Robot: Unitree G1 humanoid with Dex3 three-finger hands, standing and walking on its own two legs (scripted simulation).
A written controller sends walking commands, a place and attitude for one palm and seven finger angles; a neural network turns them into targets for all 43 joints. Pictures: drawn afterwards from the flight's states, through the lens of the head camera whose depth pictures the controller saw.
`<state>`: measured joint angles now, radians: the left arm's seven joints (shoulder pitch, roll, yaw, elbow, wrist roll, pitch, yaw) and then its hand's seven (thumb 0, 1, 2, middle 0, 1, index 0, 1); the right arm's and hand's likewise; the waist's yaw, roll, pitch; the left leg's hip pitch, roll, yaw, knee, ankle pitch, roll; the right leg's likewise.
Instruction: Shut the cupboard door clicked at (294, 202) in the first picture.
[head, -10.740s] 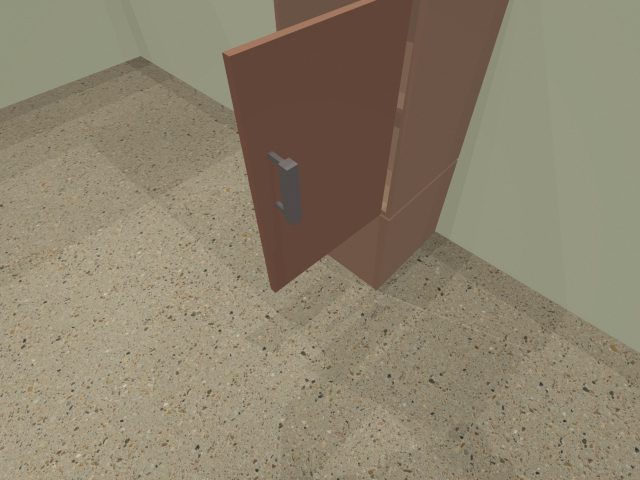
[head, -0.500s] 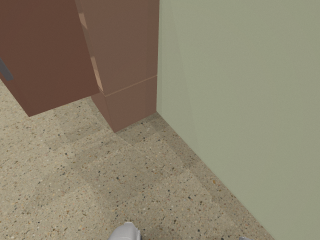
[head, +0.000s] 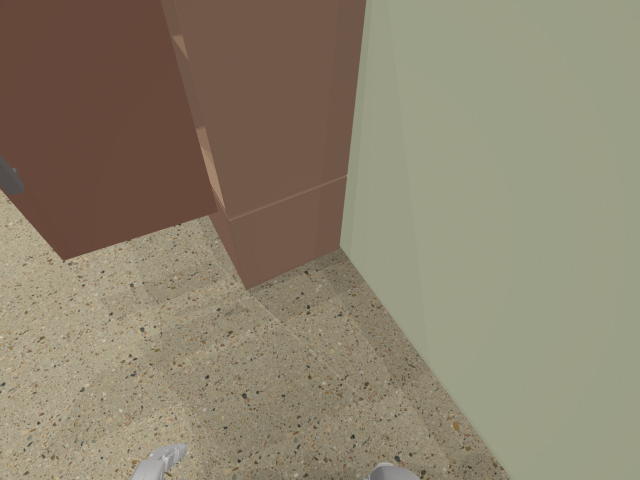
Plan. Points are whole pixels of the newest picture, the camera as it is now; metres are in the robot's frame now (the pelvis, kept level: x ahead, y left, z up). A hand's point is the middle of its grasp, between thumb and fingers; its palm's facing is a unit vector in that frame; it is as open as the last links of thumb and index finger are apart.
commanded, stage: turn to face it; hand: left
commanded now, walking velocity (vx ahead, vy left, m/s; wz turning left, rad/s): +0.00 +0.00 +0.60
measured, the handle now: out of the picture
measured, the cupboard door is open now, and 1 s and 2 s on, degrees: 86 86 86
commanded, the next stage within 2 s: take the last steps up to it in 0.72 s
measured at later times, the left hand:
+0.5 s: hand out of the picture +0.01 +0.22 -0.19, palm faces +0.34 -0.91 -0.24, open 7.3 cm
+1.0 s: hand out of the picture +0.03 +0.15 -0.16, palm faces +0.47 -0.85 -0.22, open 7.2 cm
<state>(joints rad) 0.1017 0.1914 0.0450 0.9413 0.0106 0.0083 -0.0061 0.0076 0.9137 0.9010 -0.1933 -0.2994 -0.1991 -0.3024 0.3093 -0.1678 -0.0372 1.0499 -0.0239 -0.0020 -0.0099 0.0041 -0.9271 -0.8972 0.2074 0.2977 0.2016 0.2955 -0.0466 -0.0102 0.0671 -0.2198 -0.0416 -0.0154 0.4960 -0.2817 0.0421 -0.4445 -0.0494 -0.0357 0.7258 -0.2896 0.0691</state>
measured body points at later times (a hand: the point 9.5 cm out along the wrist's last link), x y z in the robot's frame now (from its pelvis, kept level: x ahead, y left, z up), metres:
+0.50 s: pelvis +0.05 +0.01 -0.01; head +0.07 +0.05 +0.43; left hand -0.01 +0.27 -0.18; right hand +0.27 -0.20 -0.12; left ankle +0.05 +0.10 -0.74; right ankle +0.05 -0.14 -0.69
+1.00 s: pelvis +0.07 -0.03 +0.01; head +0.11 -0.03 +0.45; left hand +0.01 +0.20 -0.14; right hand +0.20 -0.24 -0.16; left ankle +0.01 +0.08 -0.67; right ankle +0.09 -0.14 -0.74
